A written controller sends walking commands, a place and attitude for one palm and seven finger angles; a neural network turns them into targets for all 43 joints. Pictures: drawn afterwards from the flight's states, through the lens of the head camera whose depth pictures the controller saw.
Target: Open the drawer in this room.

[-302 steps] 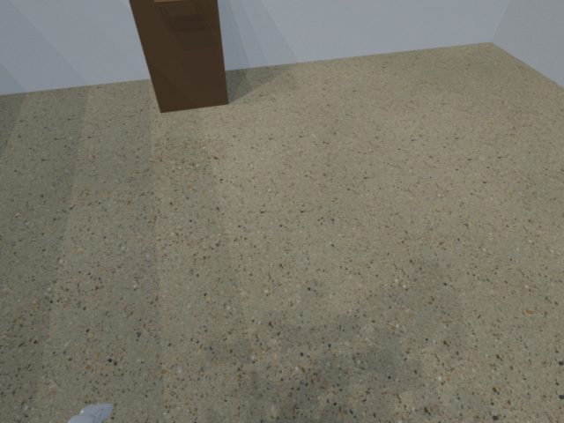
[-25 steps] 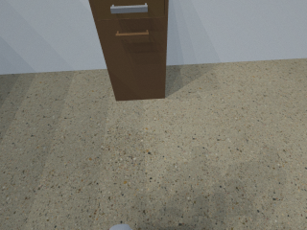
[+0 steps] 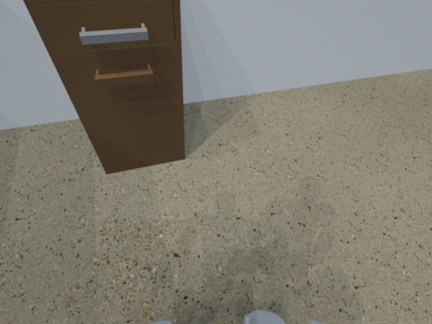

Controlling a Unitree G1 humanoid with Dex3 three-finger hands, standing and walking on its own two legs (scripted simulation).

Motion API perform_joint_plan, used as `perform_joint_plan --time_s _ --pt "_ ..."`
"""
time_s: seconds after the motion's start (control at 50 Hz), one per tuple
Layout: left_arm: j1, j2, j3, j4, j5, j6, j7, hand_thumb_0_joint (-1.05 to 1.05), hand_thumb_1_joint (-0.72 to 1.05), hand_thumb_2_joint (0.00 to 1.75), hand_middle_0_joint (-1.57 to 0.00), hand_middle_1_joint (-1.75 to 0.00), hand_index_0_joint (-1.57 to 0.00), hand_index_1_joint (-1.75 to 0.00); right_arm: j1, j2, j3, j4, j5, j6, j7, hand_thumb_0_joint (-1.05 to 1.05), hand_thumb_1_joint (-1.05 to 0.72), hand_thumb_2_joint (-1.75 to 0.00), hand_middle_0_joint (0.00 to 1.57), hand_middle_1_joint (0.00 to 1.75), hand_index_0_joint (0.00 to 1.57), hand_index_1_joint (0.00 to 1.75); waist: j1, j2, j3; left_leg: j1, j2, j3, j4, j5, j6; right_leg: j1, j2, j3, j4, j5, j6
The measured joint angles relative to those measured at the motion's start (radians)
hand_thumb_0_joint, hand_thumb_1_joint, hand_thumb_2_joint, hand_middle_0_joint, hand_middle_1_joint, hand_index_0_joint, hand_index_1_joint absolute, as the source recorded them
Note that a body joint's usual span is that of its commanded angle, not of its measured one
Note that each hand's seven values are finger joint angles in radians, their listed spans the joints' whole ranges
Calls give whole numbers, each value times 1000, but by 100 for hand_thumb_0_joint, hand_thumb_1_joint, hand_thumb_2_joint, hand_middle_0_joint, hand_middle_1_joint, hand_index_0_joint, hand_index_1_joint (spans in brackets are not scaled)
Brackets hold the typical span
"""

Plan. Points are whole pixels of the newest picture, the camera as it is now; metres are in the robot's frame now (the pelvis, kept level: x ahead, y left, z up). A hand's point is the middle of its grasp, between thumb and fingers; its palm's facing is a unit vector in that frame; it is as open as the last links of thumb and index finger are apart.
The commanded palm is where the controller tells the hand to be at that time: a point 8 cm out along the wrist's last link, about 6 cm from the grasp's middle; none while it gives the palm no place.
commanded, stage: walk to a spot facing it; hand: left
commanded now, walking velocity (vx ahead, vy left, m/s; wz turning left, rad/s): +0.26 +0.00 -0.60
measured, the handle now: (114, 32) +0.88 +0.41 +0.02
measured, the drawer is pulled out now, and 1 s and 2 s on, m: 0.00 0.00 0.00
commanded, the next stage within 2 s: turn to face it in 0.22 s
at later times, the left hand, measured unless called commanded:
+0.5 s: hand (192, 225) +0.35 +0.08 -0.16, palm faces -0.29 -0.93 -0.22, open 7.4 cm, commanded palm none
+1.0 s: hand (141, 248) +0.28 +0.20 -0.17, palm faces +0.10 -0.96 -0.27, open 7.4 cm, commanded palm none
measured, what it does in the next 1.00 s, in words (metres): walks ahead: right foot, then left foot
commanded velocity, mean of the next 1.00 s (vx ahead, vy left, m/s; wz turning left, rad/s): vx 0.02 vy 0.00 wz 0.25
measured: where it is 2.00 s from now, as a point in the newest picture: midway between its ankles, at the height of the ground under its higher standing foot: (224, 311)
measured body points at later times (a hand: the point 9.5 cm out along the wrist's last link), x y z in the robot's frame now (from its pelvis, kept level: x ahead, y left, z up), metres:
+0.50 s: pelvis +0.16 -0.05 -0.01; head +0.21 -0.08 +0.44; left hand +0.36 +0.13 -0.14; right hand +0.11 -0.29 -0.17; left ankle +0.16 +0.10 -0.66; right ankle +0.19 -0.14 -0.74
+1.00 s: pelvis +0.22 -0.03 +0.00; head +0.27 -0.01 +0.45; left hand +0.27 +0.25 -0.15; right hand +0.29 -0.28 -0.13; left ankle +0.23 +0.06 -0.74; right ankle +0.20 -0.20 -0.67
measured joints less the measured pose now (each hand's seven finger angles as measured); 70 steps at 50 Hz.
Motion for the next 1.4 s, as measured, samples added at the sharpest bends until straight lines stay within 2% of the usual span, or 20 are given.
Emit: perform_joint_plan --time_s 0.08,0.16,0.24,0.3,0.34,0.4,0.44,0.5,0.68,0.7,0.72,0.78,0.86,1.02,1.14,1.18,1.2,1.26,1.32,1.4 --pt "-59 13 10 -47 7 16 -7 1 91 89 -19 -30 -19 -29 94 -29 -25 48 6 4 -14 -1 -94 -89 20 30 20 30 -22 5 -11 88 0 57 -86 -8 -2 -109 -41 -21 -61 82 22" --pt "-126 15 7 -74 9 29 -15 1 91 90 -19 -30 -19 -29 171 -57 -31 88 5 15 -11 -1 -93 -89 20 29 20 30 -52 15 -7 165 6 108 -126 -41 -20 -134 -62 -44 -238 134 32" --pt "-193 9 -5 -95 4 30 -18 1 91 90 -19 -30 -19 -29 219 -71 -34 111 3 31 -6 0 -92 -89 19 29 20 30 -88 31 15 219 31 153 -97 -107 -54 -88 -43 -70 -447 136 16" --pt "-224 5 -20 -115 4 12 -19 1 91 90 -19 -30 -19 -29 249 -73 -35 115 7 47 -1 0 -92 -89 19 29 20 30 -107 49 27 224 79 172 24 -192 -86 2 -3 -103 -594 156 -12" --pt "-238 6 -28 -128 -2 -21 -13 0 91 90 -19 -30 -19 -29 249 -67 -31 115 18 67 5 0 -91 -89 19 29 20 30 -109 49 36 120 112 106 308 -263 -94 20 9 -106 -582 208 -54" --pt "-235 -13 -45 -130 -16 -32 11 0 91 89 -19 -30 -19 -29 180 -66 -23 106 26 93 -6 1 -91 -89 19 29 20 30 -115 58 54 -68 64 -68 681 -284 -88 48 28 -94 -551 108 -78" --pt "-220 -35 -56 -115 -16 -25 26 0 91 89 -19 -30 -19 -29 133 -64 -19 91 19 97 -10 1 -91 -89 19 29 20 30 -115 68 42 -154 48 -114 739 -219 -84 84 40 -87 -601 116 -65" --pt "-196 -65 -75 -79 -10 -17 37 0 91 89 -19 -30 -20 -29 90 -50 -8 63 15 92 -9 0 -91 -89 19 29 20 30 -123 78 6 -214 35 -143 629 -145 -80 136 44 -94 -675 134 -66" --pt "-138 -103 -66 -67 -7 -5 44 0 91 89 -20 -30 -20 -30 70 -21 -10 60 17 108 9 1 -94 -89 20 29 20 30 -70 44 -47 -116 -10 -90 243 -110 -69 224 1 -187 -686 71 -29" --pt "-129 -97 -61 -69 -8 -1 45 0 91 89 -20 -30 -20 -30 72 -23 -12 55 16 107 13 1 -94 -89 20 29 20 30 -66 38 -49 -87 -14 -82 175 -64 -65 220 -8 -200 -660 52 -21" --pt "-118 -89 -55 -73 -11 5 45 0 91 89 -20 -30 -20 -30 75 -27 -14 47 13 104 16 1 -93 -89 20 29 20 30 -63 34 -53 -72 -20 -81 131 -34 -30 208 -19 -213 -623 28 -11" --pt "-93 -49 -33 -68 -13 33 50 0 91 89 -20 -30 -20 -30 61 -24 -18 27 5 97 14 0 -93 -89 20 29 20 30 -55 6 -47 -87 -50 -87 145 -71 36 111 -25 -132 -386 -149 36" --pt "-74 -5 -12 -52 -11 47 48 0 91 89 -20 -30 -20 -29 52 -28 -19 7 5 87 4 0 -92 -89 20 29 20 30 -51 10 -35 -58 -73 -114 51 -25 38 9 -15 -38 -156 -109 67" --pt "-80 35 -5 -70 -16 53 49 1 91 89 -19 -30 -19 -29 36 -59 -28 -11 9 94 9 0 -91 -89 20 30 20 30 -48 38 -23 -23 -103 -191 -52 41 31 17 -23 27 -253 -77 101" --pt "-114 13 -24 -106 -21 43 49 1 91 89 -19 -30 -19 -29 22 -89 -42 -20 5 114 17 0 -91 -89 20 30 20 30 -63 67 -25 -41 -120 -258 -24 44 0 98 7 25 -455 -76 89" --pt "-116 2 -33 -122 -23 31 48 1 91 89 -19 -30 -19 -29 21 -99 -48 -23 8 122 18 0 -91 -89 20 30 20 30 -64 76 -32 -60 -128 -280 8 35 -18 156 19 13 -589 -1 81" --pt "-111 -4 -38 -132 -19 21 48 1 91 89 -19 -30 -19 -29 23 -106 -51 -27 12 125 20 0 -91 -89 20 30 20 30 -61 80 -39 -77 -133 -289 40 22 -28 184 20 6 -661 45 55" --pt "-97 -37 -57 -143 -9 6 48 0 91 89 -19 -30 -19 -29 9 -125 -64 -21 12 143 20 0 -91 -89 20 30 20 30 -61 102 -38 -169 -145 -282 309 -179 -40 189 13 -30 -641 53 -14" --pt "-72 -61 -68 -141 -8 9 48 0 90 89 -20 -30 -20 -29 2 -135 -69 -15 8 152 28 0 -91 -89 19 29 20 30 -59 102 -42 -234 -131 -242 557 -157 -53 219 -5 -55 -681 67 -25" --pt "-44 -74 -75 -127 -7 5 48 0 90 89 -20 -30 -20 -30 3 -130 -63 -5 9 153 33 0 -91 -89 19 29 20 30 -56 86 -41 -227 -93 -218 623 -110 -77 244 -24 -89 -726 90 -29"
